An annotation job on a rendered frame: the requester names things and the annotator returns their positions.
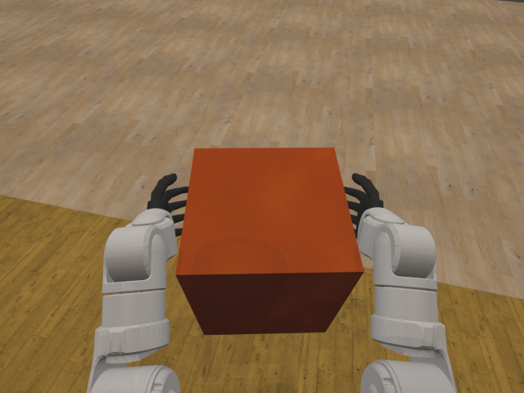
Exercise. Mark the robot right hand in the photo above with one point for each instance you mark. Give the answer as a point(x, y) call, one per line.
point(367, 201)

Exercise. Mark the robot right upper arm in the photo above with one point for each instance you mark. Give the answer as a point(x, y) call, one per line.
point(393, 376)

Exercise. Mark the robot right forearm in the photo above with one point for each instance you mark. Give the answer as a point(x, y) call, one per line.
point(404, 271)

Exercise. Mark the carton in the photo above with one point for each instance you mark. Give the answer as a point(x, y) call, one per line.
point(268, 244)

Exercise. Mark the robot left hand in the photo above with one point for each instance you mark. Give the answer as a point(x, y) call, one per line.
point(160, 198)

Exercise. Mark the robot left upper arm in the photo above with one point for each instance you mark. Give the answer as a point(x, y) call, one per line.
point(140, 379)

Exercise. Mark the robot left forearm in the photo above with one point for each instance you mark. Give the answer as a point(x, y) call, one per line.
point(134, 267)

